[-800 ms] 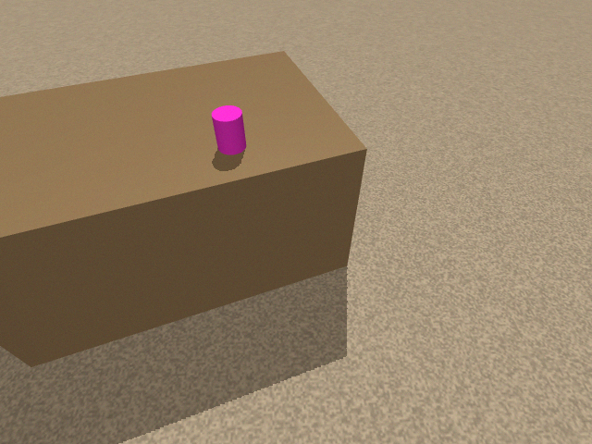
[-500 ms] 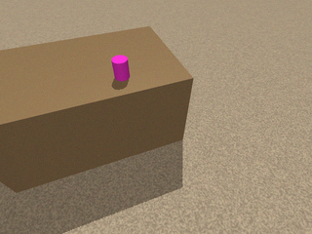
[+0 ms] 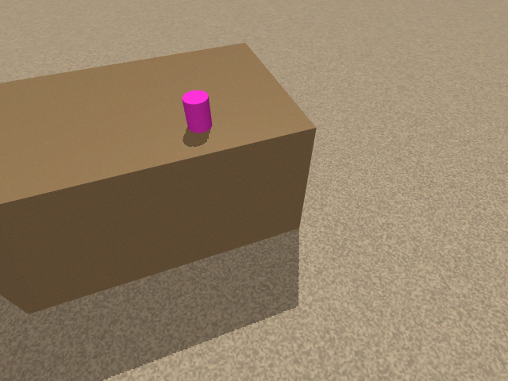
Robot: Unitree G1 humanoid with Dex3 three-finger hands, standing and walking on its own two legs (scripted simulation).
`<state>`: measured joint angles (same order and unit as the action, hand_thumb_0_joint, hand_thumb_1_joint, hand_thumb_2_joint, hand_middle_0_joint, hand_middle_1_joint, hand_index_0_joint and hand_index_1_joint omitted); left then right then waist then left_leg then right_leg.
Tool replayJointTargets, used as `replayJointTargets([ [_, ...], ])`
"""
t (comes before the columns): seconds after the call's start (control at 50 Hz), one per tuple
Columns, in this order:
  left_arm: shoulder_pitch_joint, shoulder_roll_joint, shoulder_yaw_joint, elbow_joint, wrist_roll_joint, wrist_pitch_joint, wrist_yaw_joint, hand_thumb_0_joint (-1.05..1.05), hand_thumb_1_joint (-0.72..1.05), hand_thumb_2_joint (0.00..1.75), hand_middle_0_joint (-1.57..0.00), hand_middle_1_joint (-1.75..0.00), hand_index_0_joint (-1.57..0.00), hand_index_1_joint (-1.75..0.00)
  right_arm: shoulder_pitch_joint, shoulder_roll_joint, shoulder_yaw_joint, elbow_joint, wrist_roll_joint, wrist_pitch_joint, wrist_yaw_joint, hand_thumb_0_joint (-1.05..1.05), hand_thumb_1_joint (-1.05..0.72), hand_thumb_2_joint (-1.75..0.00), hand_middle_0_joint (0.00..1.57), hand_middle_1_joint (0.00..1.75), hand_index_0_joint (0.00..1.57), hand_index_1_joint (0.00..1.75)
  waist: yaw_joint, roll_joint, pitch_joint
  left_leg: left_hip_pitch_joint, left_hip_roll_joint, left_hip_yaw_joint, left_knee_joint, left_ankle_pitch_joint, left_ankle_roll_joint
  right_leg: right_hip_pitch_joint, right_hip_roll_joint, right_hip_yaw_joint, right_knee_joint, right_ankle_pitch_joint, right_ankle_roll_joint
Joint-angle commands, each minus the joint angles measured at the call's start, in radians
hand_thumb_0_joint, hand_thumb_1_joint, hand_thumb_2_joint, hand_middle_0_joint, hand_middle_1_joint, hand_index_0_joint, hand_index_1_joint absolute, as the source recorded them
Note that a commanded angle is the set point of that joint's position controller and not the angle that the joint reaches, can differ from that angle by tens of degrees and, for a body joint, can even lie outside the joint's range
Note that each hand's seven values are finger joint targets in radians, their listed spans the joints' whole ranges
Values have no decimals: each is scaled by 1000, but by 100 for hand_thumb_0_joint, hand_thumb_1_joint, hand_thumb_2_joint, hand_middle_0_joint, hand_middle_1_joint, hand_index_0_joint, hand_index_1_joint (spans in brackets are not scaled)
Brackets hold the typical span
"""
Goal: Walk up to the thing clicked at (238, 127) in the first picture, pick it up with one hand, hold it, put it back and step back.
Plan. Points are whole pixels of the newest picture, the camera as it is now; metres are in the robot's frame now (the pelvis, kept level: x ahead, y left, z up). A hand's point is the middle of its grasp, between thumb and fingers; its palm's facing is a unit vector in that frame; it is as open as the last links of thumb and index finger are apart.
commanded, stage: stand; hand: right
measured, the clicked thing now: (197, 111) +0.97 +0.20 -0.13
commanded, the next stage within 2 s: walk up in 0.32 s
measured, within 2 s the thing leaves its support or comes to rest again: neither
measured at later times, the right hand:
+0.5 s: hand out of the picture +0.10 -0.25 -0.15, palm faces -0.15 +0.93 -0.34, open 7.4 cm
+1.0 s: hand (317, 322) +0.28 -0.11 -0.16, palm faces -0.28 +0.91 -0.31, open 7.4 cm
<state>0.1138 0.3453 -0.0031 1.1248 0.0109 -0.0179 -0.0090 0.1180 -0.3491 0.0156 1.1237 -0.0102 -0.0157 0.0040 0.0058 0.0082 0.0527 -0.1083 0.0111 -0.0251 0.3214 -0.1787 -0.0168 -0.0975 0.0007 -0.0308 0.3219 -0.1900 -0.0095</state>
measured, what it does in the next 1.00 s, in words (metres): walks ahead: left foot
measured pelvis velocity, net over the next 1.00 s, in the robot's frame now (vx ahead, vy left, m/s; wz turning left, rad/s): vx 0.18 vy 0.13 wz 0.26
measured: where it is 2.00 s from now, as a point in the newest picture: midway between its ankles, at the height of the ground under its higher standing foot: (184, 346)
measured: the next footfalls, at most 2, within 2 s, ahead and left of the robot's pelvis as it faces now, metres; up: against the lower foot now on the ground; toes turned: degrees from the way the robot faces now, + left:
left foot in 0.66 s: +0.16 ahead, +0.25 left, +0.00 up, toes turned +15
right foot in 1.04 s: +0.35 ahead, +0.06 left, +0.00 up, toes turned +10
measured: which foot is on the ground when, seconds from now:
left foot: down 0.00-0.34, up 0.36-0.64, down 0.66-1.00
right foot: down 0.00-0.68, up 0.70-1.00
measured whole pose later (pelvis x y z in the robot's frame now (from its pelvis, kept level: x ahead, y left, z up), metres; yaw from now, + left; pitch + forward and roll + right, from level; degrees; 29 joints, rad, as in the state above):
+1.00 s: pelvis +0.18 +0.13 -0.02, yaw +15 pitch -2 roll +1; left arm 0.28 0.41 0.06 0.89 0.02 -0.07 -0.05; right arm 0.35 -0.39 -0.05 0.82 -0.02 -0.02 0.08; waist -0.03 0.01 0.08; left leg -0.18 -0.02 0.01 0.57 -0.35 0.03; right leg -0.42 -0.06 -0.07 0.68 -0.29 -0.03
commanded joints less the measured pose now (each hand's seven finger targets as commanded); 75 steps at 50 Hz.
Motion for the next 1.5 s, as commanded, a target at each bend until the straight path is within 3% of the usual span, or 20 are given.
replayJointTargets([
  [0.0, -30, 211, 39, -55, -3, -17, 18, 0, 90, 90, -20, -30, -20, -30, -42, -209, -44, -55, 4, -18, -15, 0, -90, -90, 20, 30, 20, 30, 2, 1, -74, -2, 109, -86, -38, 153, 38, 14, -136, 106, -57, 155, -18],
  [0.28, -44, 217, 43, -56, -2, -18, 20, 0, 90, 90, -20, -30, -20, -30, -34, -206, -44, -58, 4, -14, -15, 0, -90, -90, 20, 30, 20, 30, -6, -16, -84, 8, 110, -82, -32, 156, 35, 27, -140, 109, -60, 179, -19],
  [0.3, 96, 360, 129, -83, -2, -41, 21, 0, 90, 90, -20, -30, -20, -30, -15, -288, -111, -143, -30, 7, 22, 0, -90, -90, 20, 30, 20, 30, 64, 6, -112, -240, 20, -67, 154, -179, 84, 246, -136, 117, 3, -209, -61],
  [0.36, 123, 387, 166, -142, 25, -59, 35, 0, 90, 90, -20, -30, -20, -30, -93, -250, -121, -236, -61, 40, 64, 0, -90, -90, 20, 30, 20, 30, 90, -65, 44, -592, 90, -79, 605, -277, 48, 127, -486, 425, -209, -498, -238],
  [0.62, 57, 341, 146, -280, 33, -66, 11, 0, 90, 90, -20, -30, -20, -30, 220, -268, -189, -238, -29, 16, 106, 0, -90, -90, 20, 30, 20, 30, -85, -25, -46, 14, 38, 142, 302, -85, 38, -210, -247, -105, 253, -80, -121],
  [0.64, 107, 282, 125, -283, 34, -60, 9, 0, 90, 90, -20, -30, -20, -30, 360, -326, -212, -201, -29, 9, 90, 0, -90, -90, 20, 30, 20, 30, -152, 153, -114, 172, 17, 62, 256, -212, 87, -289, -187, -131, 581, -5, -88],
  [0.66, 147, 203, 102, -311, -3, -57, 1, 0, 90, 90, -20, -30, -20, -30, 377, -431, -225, -228, -35, -1, 74, 0, -90, -90, 20, 30, 20, 30, -143, 470, -69, 199, 252, -466, -36, -385, 207, -562, 2, -175, 878, -365, -18],
  [0.68, 82, 278, 110, -324, -1, -58, 9, 0, 90, 90, -20, -30, -20, -30, 340, -476, -228, -259, 0, -3, 75, 0, -90, -90, 20, 30, 20, 30, -139, 327, -73, 73, 362, -731, -170, -516, 297, -554, -35, 12, 922, -440, -41],
  [0.78, 215, 306, 111, -240, -14, -53, -12, 0, 90, 90, -20, -30, -20, -30, 179, -331, -168, -334, 1, -24, 47, 0, -90, -90, 20, 30, 20, 30, -3, 146, 0, -147, 219, -279, -57, -269, 230, -381, -138, 27, 699, -213, -35],
  [0.88, 170, 279, 119, -287, 4, -63, -23, 0, 90, 90, -20, -30, -20, -30, 224, -325, -164, -371, -9, -36, 53, 0, -90, -90, 20, 30, 20, 30, -29, 154, 38, -170, 224, -244, -52, -182, 272, -346, -98, -13, 460, -152, -9],
  [0.98, 320, 273, 143, -262, 10, -93, -6, 0, 90, 90, -20, -30, -20, -30, 153, -261, -137, -430, 1, -24, 57, 0, -90, -90, 20, 30, 20, 30, 67, 34, -60, -301, 131, -105, 242, -22, 184, 42, -7, -73, 214, 26, -21],
  [1.0, 408, 319, 163, -251, 17, -101, 6, 0, 90, 90, -20, -30, -20, -30, 174, -214, -119, -439, 7, -24, 56, 0, -90, -90, 20, 30, 20, 30, 118, -110, -90, -396, 49, -51, 466, -86, 139, 160, -91, 62, 112, -86, -42],
  [1.02, 451, 410, 184, -275, 26, -113, 17, 0, 90, 90, -20, -30, -20, -30, 214, -157, -101, -455, 7, -24, 55, 0, -90, -90, 20, 30, 20, 30, 118, -290, -96, -576, -105, -30, 746, -351, 74, 237, -375, 521, -39, -298, -120],
  [1.04, 374, 438, 176, -300, 10, -108, 19, 0, 90, 90, -20, -30, -20, -30, 222, -250, -126, -431, -4, -8, 41, 0, -90, -90, 20, 30, 20, 30, 84, -132, -63, -589, -74, -119, 848, -383, 59, 114, -500, 728, -127, -501, -210],
  [1.16, 264, 334, 142, -337, 2, -117, 11, 0, 90, 90, -20, -30, -20, -30, 242, -258, -142, -357, -8, -7, 61, 0, -90, -90, 20, 30, 20, 30, 17, -145, 60, -479, 32, -101, 707, -168, 18, -89, -306, 198, -76, -70, -197],
  [1.34, 297, 373, 145, -368, 7, -105, 9, 0, 90, 90, -20, -30, -20, -30, 65, -222, -146, -424, -10, -18, 94, 0, -90, -90, 20, 30, 20, 30, 44, -160, -9, -285, 31, 85, 330, -77, 39, -72, -289, -4, 91, 180, -173],
  [1.38, 261, 365, 134, -378, 1, -92, 11, 0, 90, 90, -20, -30, -20, -30, 161, -229, -153, -385, -8, -24, 84, 0, -90, -90, 20, 30, 20, 30, -26, -106, -38, -87, 0, 106, 237, 10, 60, -167, -269, -46, 249, 223, -139],
  [1.4, 289, 306, 111, -384, 1, -85, 13, 0, 90, 90, -20, -30, -20, -30, 282, -285, -174, -343, -17, -31, 72, 0, -90, -90, 20, 30, 20, 30, -77, 47, -122, 82, -3, 43, 202, -12, 95, -218, -222, -73, 494, 229, -103],
  [1.44, 346, 249, 89, -393, -17, -71, 15, 0, 90, 90, -20, -30, -20, -30, 336, -440, -210, -380, 3, -37, 44, 0, -90, -90, 20, 30, 20, 30, -89, 307, -169, 170, 375, -601, -35, -167, 246, -528, -14, -19, 843, -357, -33],
  [1.48, 307, 323, 97, -352, -15, -52, 23, 0, 90, 90, -20, -30, -20, -30, 223, -370, -191, -401, 24, -30, 31, 0, -90, -90, 20, 30, 20, 30, -36, 81, -33, -55, 335, -424, -21, -189, 257, -500, -88, 97, 926, -304, -45],
])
